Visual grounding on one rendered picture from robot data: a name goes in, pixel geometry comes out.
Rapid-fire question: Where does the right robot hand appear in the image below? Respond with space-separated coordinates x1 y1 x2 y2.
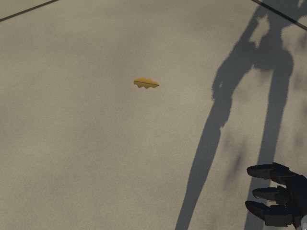
245 162 307 230

